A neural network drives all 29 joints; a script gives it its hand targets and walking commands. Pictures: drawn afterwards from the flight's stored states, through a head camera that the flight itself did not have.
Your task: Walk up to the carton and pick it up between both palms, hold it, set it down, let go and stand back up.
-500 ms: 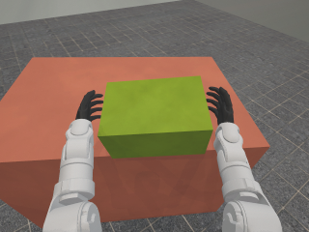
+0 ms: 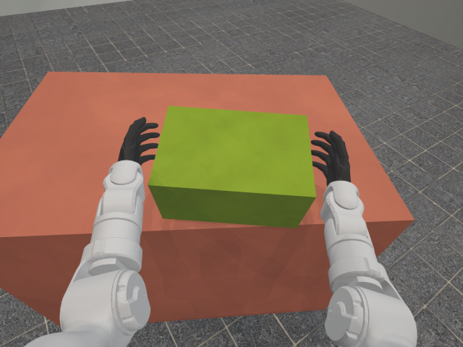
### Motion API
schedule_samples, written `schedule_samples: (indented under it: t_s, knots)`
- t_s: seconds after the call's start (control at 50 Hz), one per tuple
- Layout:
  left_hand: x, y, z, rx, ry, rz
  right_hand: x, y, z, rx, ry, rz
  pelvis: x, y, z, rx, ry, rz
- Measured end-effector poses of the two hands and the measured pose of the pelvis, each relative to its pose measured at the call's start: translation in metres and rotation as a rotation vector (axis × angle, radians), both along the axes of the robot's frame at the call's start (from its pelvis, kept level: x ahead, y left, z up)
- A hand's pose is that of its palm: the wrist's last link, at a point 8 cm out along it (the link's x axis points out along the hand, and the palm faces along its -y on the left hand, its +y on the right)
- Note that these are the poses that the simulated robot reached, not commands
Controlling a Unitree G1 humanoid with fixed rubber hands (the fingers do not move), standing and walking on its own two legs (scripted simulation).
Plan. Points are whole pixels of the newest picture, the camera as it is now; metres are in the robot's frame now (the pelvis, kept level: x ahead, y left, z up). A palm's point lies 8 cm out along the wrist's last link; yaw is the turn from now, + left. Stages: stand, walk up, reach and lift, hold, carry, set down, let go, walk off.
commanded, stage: set down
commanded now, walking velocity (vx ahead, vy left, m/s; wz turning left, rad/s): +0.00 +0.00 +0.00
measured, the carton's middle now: (233, 167) +0.45 +0.01 +0.05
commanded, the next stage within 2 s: none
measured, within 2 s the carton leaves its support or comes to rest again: rests again in 1.22 s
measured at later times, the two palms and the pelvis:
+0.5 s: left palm (138, 166) +0.41 +0.19 +0.09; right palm (334, 177) +0.40 -0.18 +0.09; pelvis +0.00 -0.01 +0.00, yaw +0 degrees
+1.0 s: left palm (143, 170) +0.42 +0.18 +0.07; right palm (333, 185) +0.40 -0.19 +0.07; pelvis +0.00 +0.00 +0.00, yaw -1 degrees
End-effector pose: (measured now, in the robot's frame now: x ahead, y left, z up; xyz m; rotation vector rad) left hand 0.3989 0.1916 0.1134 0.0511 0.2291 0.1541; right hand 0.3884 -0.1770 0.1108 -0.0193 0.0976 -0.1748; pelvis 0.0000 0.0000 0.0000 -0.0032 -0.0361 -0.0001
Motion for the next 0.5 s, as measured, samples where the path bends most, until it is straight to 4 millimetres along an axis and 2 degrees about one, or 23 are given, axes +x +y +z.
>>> schedule_samples:
  t_s: [0.28, 0.5]
  knots:
    - [0.006, -0.005, -0.027, -0.022, 0.043, 0.021, 0.013, -0.005, -0.013, -0.008, 0.040, 0.012, 0.007, -0.003, -0.001, -0.005, 0.060, -0.005]
    - [0.010, -0.006, -0.024, -0.030, 0.043, 0.016, 0.013, -0.005, -0.016, 0.005, 0.047, 0.004, 0.003, -0.007, -0.001, 0.001, 0.090, 0.005]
